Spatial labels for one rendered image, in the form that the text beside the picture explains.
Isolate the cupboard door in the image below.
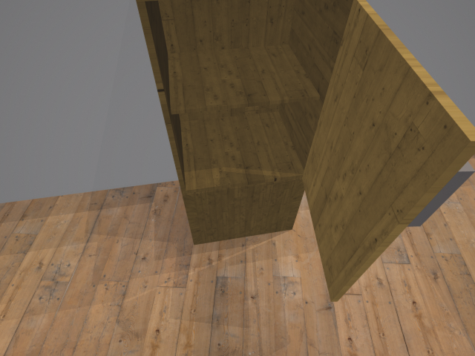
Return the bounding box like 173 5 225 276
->
302 0 475 302

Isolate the handle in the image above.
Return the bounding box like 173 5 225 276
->
407 162 475 227

